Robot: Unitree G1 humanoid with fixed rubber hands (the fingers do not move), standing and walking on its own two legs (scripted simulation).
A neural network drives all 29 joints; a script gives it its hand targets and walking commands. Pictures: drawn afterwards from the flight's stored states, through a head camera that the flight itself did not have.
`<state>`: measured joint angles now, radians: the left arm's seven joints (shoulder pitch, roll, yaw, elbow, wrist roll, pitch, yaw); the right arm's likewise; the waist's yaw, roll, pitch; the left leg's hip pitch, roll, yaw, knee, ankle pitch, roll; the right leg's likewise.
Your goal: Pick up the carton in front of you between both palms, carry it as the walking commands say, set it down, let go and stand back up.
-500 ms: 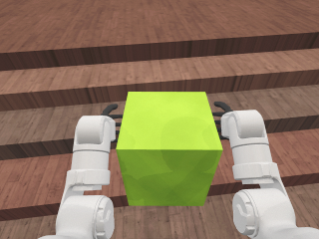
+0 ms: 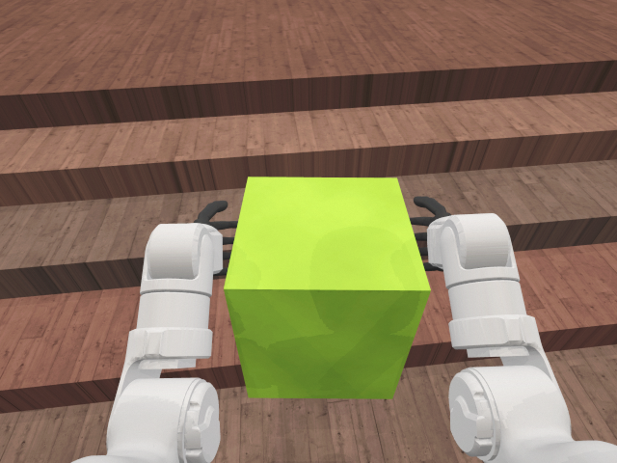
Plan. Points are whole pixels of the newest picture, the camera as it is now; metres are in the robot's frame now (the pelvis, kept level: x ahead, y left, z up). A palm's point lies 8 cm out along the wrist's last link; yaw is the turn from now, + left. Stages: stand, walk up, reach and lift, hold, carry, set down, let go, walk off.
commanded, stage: carry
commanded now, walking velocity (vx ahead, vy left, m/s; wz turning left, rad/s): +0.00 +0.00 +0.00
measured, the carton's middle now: (321, 289) +0.34 +0.00 +0.04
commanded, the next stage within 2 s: none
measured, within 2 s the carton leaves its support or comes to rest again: neither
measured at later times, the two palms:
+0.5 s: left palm (198, 252) +0.33 +0.15 +0.13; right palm (435, 247) +0.33 -0.14 +0.13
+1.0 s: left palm (194, 249) +0.34 +0.16 +0.13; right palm (429, 244) +0.34 -0.14 +0.13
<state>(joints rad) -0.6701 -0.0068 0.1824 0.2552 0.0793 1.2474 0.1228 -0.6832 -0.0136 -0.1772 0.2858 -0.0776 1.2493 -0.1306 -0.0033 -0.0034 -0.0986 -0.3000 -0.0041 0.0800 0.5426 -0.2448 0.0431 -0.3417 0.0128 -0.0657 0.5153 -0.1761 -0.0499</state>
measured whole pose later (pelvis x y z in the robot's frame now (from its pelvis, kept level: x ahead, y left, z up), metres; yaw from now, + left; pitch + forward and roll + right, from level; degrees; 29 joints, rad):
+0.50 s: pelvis -0.01 +0.01 +0.00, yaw +0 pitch +1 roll +0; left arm -0.67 -0.01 0.18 0.24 0.08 1.25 0.12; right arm -0.68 -0.01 -0.18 0.27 -0.08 1.24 -0.13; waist 0.00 -0.01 -0.09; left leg -0.32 -0.02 0.09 0.54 -0.23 0.06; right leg -0.37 0.00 -0.05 0.52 -0.16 -0.04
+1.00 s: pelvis +0.00 +0.01 +0.00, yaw +0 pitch +1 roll +0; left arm -0.68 -0.01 0.18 0.23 0.08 1.25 0.12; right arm -0.68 -0.01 -0.19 0.25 -0.08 1.24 -0.13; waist 0.00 -0.01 -0.08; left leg -0.32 -0.02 0.09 0.54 -0.24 0.07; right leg -0.36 0.00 -0.05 0.52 -0.17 -0.03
